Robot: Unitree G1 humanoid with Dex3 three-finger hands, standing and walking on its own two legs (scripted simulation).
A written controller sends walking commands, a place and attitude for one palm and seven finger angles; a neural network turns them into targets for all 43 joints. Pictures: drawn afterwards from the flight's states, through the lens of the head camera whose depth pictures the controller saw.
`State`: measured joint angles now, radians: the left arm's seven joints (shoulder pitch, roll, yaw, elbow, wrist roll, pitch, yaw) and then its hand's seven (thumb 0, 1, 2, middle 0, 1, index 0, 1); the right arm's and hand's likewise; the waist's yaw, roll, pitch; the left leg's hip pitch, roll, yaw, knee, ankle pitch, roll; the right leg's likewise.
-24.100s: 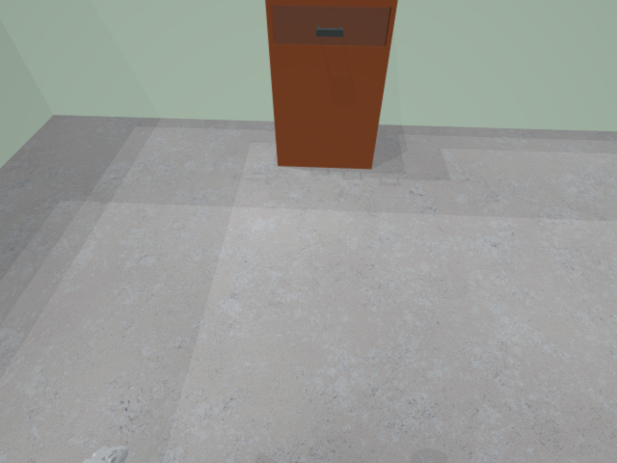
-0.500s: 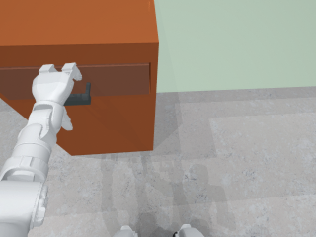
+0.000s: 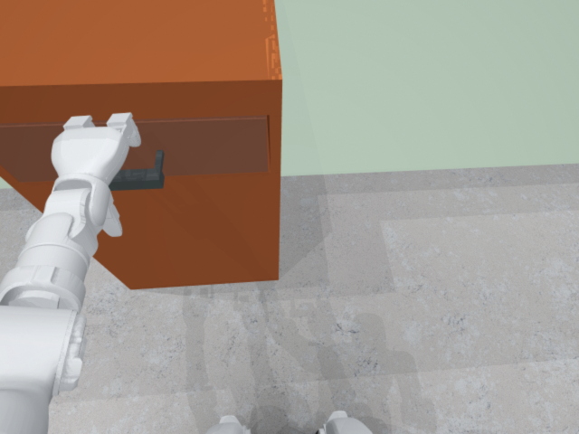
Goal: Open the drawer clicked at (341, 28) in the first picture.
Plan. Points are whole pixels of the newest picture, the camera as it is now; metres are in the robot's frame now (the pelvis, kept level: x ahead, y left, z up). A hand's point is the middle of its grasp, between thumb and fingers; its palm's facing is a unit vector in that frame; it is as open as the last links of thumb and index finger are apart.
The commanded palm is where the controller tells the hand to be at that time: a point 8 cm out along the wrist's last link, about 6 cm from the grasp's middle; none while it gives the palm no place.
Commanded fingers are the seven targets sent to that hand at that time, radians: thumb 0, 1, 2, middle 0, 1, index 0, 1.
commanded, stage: re-aim the fingers above the handle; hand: left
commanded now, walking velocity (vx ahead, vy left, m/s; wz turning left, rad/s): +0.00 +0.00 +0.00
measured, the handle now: (131, 168) +0.53 +0.24 -0.02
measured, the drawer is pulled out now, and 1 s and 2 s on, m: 0.00 0.00 0.00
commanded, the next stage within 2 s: lower the fingers behind the handle in 1.64 s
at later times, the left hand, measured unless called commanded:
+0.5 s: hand (108, 178) +0.48 +0.25 +0.03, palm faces -0.08 +0.00 -1.00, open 13.8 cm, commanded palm +0.47 +0.24 +0.08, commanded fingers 0.00 -0.50 0.30 -0.30 -1.20 -0.30 -1.20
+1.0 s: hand (123, 172) +0.49 +0.23 +0.03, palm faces -0.09 -0.01 -1.00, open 13.8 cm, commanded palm +0.47 +0.23 +0.09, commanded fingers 0.00 -0.50 0.30 -0.30 -1.20 -0.30 -1.20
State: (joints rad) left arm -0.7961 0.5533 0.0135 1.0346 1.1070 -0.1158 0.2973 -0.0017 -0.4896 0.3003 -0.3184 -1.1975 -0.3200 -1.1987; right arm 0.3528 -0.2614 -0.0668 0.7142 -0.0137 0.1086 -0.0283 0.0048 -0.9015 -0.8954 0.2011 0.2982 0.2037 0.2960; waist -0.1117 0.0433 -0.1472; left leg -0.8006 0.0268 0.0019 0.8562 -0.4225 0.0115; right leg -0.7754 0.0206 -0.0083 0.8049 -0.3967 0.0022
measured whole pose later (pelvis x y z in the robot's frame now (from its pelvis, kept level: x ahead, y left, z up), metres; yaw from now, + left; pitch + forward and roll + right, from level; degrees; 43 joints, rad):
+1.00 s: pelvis +0.00 +0.00 +0.00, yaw -1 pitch +21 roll -2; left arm -0.81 0.51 -0.02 1.05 1.09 -0.03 0.28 0.00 -0.49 0.30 -0.32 -1.20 -0.33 -1.21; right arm 0.37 -0.24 -0.05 0.72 -0.01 0.09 -0.03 0.01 -0.90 -0.90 0.20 0.30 0.20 0.30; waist -0.12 0.06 -0.15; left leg -0.78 0.03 0.02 0.83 -0.41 0.02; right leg -0.76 0.02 0.01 0.77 -0.38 0.01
